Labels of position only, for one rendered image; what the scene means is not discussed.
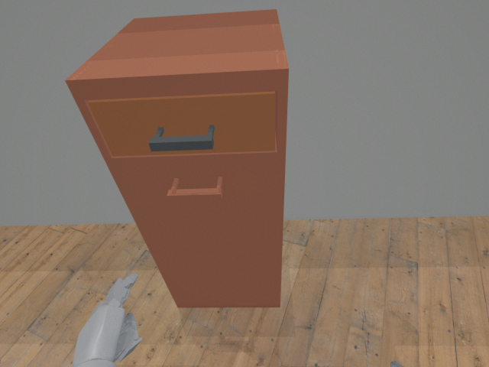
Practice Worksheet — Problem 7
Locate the robot left hand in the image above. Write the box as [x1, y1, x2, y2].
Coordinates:
[73, 273, 142, 367]

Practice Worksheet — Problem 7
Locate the handle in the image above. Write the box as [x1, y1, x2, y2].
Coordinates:
[148, 125, 215, 151]
[167, 188, 222, 202]

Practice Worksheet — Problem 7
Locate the cabinet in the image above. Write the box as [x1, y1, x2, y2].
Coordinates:
[65, 9, 289, 308]

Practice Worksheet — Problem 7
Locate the drawer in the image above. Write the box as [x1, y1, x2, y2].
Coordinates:
[88, 91, 275, 157]

